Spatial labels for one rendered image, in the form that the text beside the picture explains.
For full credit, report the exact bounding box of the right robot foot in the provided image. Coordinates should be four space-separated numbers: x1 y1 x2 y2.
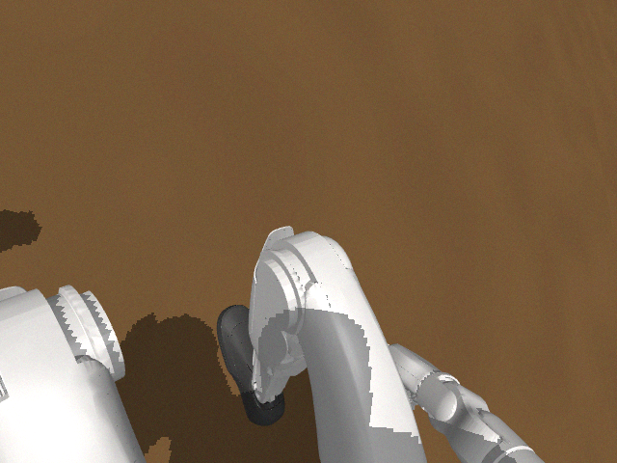
217 305 284 426

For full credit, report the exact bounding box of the right robot arm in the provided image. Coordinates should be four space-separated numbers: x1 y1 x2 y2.
416 372 545 463

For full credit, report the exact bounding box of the right robot hand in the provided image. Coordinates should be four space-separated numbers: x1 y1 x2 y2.
388 343 441 410

